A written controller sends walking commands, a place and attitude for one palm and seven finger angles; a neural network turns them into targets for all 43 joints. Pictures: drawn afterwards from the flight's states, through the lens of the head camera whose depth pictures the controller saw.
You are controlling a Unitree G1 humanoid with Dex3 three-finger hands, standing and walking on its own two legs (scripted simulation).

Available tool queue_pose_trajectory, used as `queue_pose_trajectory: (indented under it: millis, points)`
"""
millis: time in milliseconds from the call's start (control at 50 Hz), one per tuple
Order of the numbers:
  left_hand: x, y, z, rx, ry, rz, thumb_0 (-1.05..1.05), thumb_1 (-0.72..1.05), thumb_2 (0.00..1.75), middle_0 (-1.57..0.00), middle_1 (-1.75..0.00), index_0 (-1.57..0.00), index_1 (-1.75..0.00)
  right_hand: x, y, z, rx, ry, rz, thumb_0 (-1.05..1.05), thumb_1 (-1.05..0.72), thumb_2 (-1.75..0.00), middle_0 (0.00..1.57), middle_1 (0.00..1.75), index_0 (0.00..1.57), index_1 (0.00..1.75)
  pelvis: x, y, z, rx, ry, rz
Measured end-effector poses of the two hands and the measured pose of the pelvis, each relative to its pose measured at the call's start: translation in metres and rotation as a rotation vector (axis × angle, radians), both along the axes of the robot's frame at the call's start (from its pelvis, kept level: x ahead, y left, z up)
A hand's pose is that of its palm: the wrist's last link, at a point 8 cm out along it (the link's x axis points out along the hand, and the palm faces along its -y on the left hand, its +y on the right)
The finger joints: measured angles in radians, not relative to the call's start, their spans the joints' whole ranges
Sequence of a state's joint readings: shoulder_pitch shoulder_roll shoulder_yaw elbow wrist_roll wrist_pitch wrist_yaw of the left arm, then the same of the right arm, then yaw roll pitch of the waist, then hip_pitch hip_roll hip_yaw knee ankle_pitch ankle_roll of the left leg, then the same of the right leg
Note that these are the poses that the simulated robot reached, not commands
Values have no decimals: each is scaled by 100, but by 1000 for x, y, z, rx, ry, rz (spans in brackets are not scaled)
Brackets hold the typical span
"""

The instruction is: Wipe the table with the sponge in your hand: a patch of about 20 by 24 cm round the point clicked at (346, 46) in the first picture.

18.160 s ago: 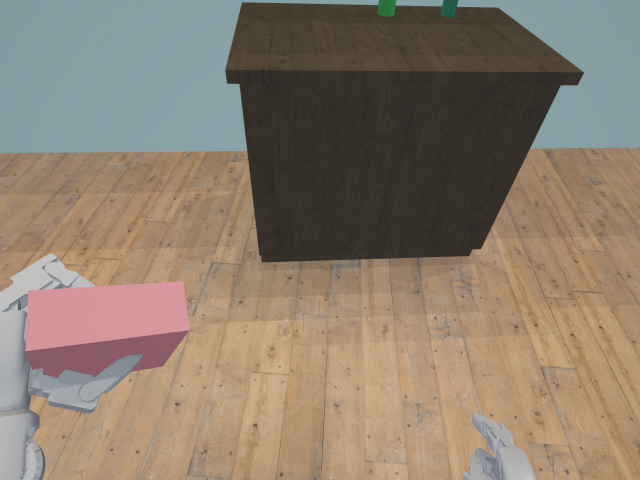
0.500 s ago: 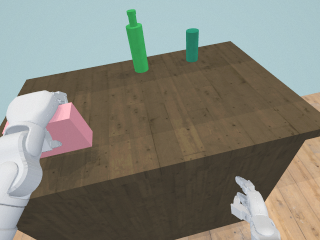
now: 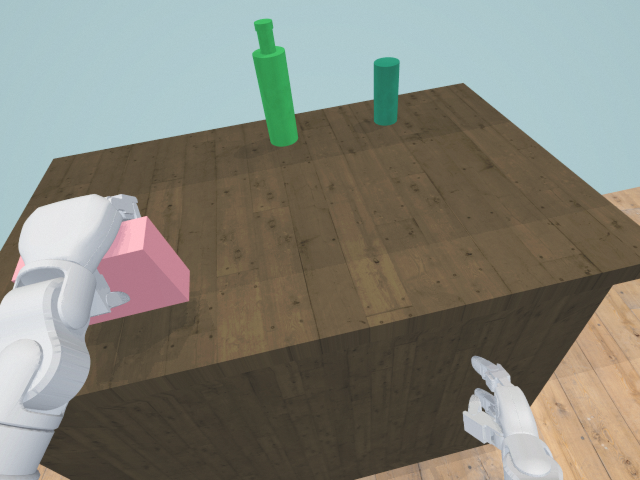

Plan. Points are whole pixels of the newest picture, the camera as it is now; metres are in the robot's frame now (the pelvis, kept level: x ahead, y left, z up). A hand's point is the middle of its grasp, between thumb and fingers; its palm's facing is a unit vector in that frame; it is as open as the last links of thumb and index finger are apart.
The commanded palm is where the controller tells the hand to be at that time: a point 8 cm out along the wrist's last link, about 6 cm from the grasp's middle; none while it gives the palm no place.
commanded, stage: lower the sponge onto the table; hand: left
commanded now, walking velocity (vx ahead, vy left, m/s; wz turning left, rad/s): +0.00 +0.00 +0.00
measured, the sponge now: (121, 283) +0.26 +0.30 +0.14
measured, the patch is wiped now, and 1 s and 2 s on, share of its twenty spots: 0.00 0.00 0.15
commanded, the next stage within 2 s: wipe forward along the first lane in 0.78 s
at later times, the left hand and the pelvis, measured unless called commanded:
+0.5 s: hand (108, 275) +0.26 +0.31 +0.15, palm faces +0.04 -0.04 -1.00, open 8.9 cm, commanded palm +0.23 +0.29 +0.23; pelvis +0.01 +0.00 +0.00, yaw +0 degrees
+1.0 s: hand (117, 275) +0.27 +0.31 +0.15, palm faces +0.05 -0.02 -1.00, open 8.9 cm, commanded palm +0.24 +0.30 +0.21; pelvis +0.01 +0.00 +0.00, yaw +0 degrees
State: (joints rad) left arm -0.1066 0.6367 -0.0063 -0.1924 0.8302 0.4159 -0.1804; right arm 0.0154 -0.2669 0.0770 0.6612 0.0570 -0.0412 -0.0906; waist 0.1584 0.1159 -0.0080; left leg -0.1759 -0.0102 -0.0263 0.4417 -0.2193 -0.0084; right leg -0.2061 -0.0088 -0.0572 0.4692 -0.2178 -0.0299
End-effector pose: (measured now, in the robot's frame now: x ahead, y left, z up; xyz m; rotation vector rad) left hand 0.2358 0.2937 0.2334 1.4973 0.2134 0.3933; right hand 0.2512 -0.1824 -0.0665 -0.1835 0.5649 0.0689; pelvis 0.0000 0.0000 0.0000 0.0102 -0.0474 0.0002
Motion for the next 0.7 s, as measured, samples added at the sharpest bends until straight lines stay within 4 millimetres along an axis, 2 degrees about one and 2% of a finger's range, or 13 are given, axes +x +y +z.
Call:
queue_pose_trajectory:
  millis: [120,280,460,520,620,700]
  points:
    - [5,-1,-6,-7,27,32,0,-42,108,-85,-143,-86,-144,3,1,0,8,1,4,1,-90,-90,20,30,20,30,1,-1,0,1,6,5]
    - [9,-8,-14,-1,55,-18,0,-42,108,-85,-143,-86,-143,1,-5,-1,6,4,-8,1,-90,-90,20,30,20,30,5,-4,0,1,9,-5]
    - [5,10,-23,-10,74,49,0,-42,108,-85,-143,-86,-144,-3,-19,-6,-23,35,-33,1,-90,-90,20,30,20,30,7,-4,0,-2,10,-3]
    - [4,10,-28,-14,91,38,0,-42,108,-85,-143,-86,-144,-5,-21,-6,-33,33,-40,1,-90,-90,20,30,20,30,8,-4,0,-3,9,1]
    - [3,1,-28,3,76,-25,0,-42,108,-85,-143,-86,-144,-5,-18,-5,-34,25,-42,1,-90,-90,20,30,20,30,9,-1,0,-4,5,1]
    - [3,4,-28,-6,52,-17,0,-42,108,-85,-143,-86,-143,-4,-13,-5,-20,27,-38,1,-90,-90,20,30,20,30,9,1,1,-4,5,-5]
